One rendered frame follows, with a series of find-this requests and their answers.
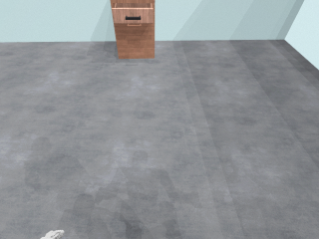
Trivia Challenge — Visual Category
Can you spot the drawer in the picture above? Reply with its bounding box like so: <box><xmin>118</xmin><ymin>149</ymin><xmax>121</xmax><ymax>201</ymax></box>
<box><xmin>112</xmin><ymin>3</ymin><xmax>154</xmax><ymax>24</ymax></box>

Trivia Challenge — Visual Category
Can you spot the cabinet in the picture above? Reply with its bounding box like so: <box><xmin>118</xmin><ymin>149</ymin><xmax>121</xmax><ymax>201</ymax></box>
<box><xmin>110</xmin><ymin>0</ymin><xmax>156</xmax><ymax>59</ymax></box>

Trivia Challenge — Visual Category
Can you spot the handle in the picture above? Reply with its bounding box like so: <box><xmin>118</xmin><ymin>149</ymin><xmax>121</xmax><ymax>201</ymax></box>
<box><xmin>127</xmin><ymin>25</ymin><xmax>142</xmax><ymax>28</ymax></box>
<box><xmin>125</xmin><ymin>15</ymin><xmax>141</xmax><ymax>20</ymax></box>

